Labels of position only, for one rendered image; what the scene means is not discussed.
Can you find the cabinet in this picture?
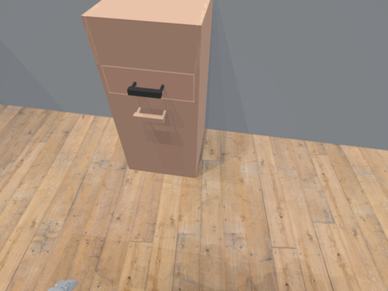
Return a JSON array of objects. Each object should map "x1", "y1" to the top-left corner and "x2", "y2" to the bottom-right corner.
[{"x1": 81, "y1": 0, "x2": 213, "y2": 178}]

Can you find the handle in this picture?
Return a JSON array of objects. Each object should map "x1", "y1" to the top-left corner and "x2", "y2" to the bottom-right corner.
[
  {"x1": 127, "y1": 82, "x2": 164, "y2": 99},
  {"x1": 133, "y1": 112, "x2": 165, "y2": 124}
]

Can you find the drawer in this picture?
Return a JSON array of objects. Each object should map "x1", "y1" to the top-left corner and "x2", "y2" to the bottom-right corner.
[{"x1": 102, "y1": 65, "x2": 195, "y2": 101}]

